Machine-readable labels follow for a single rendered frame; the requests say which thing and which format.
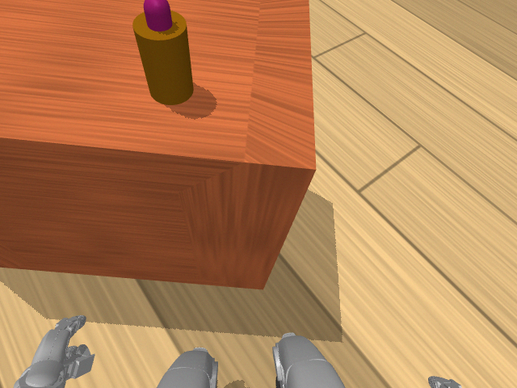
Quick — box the left robot arm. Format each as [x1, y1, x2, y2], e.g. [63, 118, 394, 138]
[14, 360, 66, 388]

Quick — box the left robot hand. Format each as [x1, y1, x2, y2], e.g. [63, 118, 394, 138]
[32, 315, 95, 381]

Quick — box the bottle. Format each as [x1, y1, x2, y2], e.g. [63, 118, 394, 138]
[132, 0, 194, 105]

